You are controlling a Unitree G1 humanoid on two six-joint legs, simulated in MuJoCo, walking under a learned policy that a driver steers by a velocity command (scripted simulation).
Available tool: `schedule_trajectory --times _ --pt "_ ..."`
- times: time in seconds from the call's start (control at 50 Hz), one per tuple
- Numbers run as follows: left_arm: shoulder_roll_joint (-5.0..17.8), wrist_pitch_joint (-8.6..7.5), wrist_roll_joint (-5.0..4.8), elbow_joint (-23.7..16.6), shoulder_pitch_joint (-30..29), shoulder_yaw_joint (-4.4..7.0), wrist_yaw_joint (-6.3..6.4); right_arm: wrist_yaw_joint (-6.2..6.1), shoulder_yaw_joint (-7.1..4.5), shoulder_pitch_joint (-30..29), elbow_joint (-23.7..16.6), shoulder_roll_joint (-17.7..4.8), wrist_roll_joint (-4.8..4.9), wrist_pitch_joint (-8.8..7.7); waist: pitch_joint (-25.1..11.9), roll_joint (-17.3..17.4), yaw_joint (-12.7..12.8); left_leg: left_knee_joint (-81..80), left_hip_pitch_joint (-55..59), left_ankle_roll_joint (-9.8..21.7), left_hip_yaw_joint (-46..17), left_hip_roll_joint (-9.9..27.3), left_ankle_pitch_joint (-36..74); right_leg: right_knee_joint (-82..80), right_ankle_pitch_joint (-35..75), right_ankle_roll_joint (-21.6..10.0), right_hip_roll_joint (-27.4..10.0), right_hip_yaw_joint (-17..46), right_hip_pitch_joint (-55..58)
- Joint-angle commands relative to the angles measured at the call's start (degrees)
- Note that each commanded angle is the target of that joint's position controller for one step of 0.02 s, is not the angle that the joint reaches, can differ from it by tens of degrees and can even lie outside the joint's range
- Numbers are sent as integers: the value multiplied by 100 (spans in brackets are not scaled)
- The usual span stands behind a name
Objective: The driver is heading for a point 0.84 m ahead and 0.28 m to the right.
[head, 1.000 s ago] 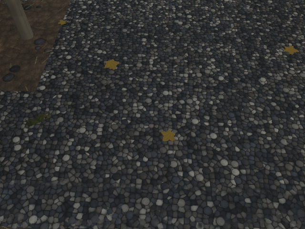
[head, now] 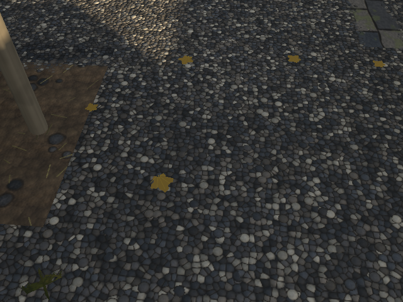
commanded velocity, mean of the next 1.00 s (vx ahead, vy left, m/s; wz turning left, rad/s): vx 0.44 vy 0.00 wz -0.23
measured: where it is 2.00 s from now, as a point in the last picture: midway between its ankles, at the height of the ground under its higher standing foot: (256, 214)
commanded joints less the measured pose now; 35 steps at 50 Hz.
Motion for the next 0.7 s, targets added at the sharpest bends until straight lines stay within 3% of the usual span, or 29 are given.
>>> schedule_trajectory --times 0.02,0.06,0.08,0.1,0.12,0.14,0.16,0.18,0.22,0.32,0.38,0.44,0.48,0.5,0.52,0.54,0.56,0.58,0.6,0.62,0.64,0.66,0.7 --pt "424 -147 23 -313 -115 77 -50 -24 -227 399 -78 -879 18 74 513 492 13 -1250 -271 855 -2005 1956 -1778 -476 -288 -140 -11 -140 -29" --pt "293 -287 3 -75 502 72 -37 -16 -254 302 -91 -844 69 46 518 203 266 -816 -571 720 -1824 1731 -1598 -1356 -102 -291 116 -179 881" --pt "391 -366 13 134 1099 110 -3 -8 -234 142 -162 -699 68 5 401 -53 460 -218 -1054 578 -1496 1456 -1310 -1631 -221 -411 -107 208 1676" --pt "789 -418 -40 277 1552 211 33 42 -136 -113 -389 -310 138 -58 397 -998 557 828 -2118 268 -687 700 -1382 -2365 -1149 -747 -878 1608 2348" --pt "1101 -388 -120 414 2000 331 29 61 -164 -428 -596 -426 47 -90 629 -1547 723 1956 -3031 59 37 154 -1595 -3019 -1220 -1229 -1813 2962 2713" --pt "900 -385 -38 399 1952 285 20 73 -277 -784 -676 -777 -58 -74 808 -861 727 2890 -3449 36 -341 343 -1830 -3018 -677 -1394 -2024 3007 2673" --pt "779 -388 -14 303 1661 252 11 109 -283 -668 -602 -672 -51 -59 703 -384 481 3231 -3352 25 -598 494 -1499 -2954 -388 -1289 -1814 2587 2484" --pt "720 -403 -32 200 1388 241 12 154 -279 -562 -531 -581 -23 -55 595 -230 298 3324 -3191 2 -678 616 -1114 -3045 -308 -1129 -1613 2223 2337" --pt "611 -486 -82 158 1198 206 28 214 -295 -592 -515 -524 -43 -35 502 -257 140 3299 -2998 -138 -621 719 -485 -3179 472 -932 -1281 1592 2217" --pt "606 -578 -75 322 1621 164 31 239 -271 -1354 -794 -400 -40 71 533 -294 230 2731 -3028 -439 -337 747 230 -3099 2056 -926 -1005 785 2115" --pt "688 -586 -51 370 1791 166 17 244 -217 -1894 -1027 -367 -3 88 608 -466 376 1958 -2679 -414 -173 683 536 -3042 2447 -895 -936 531 1975" --pt "799 -580 -43 422 1900 190 15 230 -230 -2151 -1203 -492 12 72 684 -506 418 1500 -2372 -264 -143 625 484 -2858 2749 -891 -1066 620 2057" --pt "925 -566 -26 389 1724 226 16 199 -273 -1947 -1228 -612 22 21 615 -503 252 1274 -1941 -138 -151 535 252 -2523 3263 -831 -1156 698 2100" --pt "988 -562 -26 352 1561 242 11 169 -319 -1548 -1135 -683 25 -20 449 -487 43 1096 -1369 -74 -124 404 159 -2109 3867 -754 -1120 674 2028" --pt "1023 -547 -54 319 1391 253 -6 126 -389 -751 -881 -772 12 -79 77 -294 -333 693 -371 -2 -47 247 348 -1212 4278 -641 -897 493 1834" --pt "912 -545 -86 256 1366 222 -33 56 -510 229 -596 -1082 -78 -158 -561 32 -661 578 1059 130 -406 598 253 63 3626 -517 -543 284 1103" --pt "325 -524 -266 43 1758 83 -76 4 -660 1006 -562 -1758 -226 -202 -1480 1160 -689 51 2676 509 -2665 2359 -1141 2088 1081 -251 144 -109 -535" --pt "513 -483 -220 53 1872 177 -59 49 -681 809 -582 -1836 -116 -108 -1784 1474 -524 -904 2387 777 -4354 2976 -1706 3233 -991 -312 512 314 -1129" --pt "709 -418 -146 -23 1487 252 -52 61 -570 26 -753 -1448 -53 -69 -930 823 -200 -968 1532 625 -3682 2809 -2309 3595 -600 -415 63 548 -1361" --pt "631 -416 -114 -103 1133 249 -99 77 -453 -504 -870 -1014 -6 -103 -264 413 -91 -1129 690 491 -2926 2569 -1928 3429 -144 -432 -148 517 -1368" --pt "479 -394 -110 -117 1051 251 -124 73 -387 -705 -877 -807 -8 -145 30 410 61 -1261 196 299 -2237 2304 -1299 3161 100 -440 -296 501 -1196" --pt "447 -329 -30 -144 1035 273 -158 39 -335 -681 -804 -639 14 -186 171 521 183 -1323 -104 140 -1686 2059 -759 2962 228 -424 -394 504 -1032" --pt "352 -199 8 -196 1061 285 -217 -4 -305 -393 -694 -566 13 -276 130 588 266 -1351 -172 165 -1180 2011 -36 2947 420 -365 -408 418 -975"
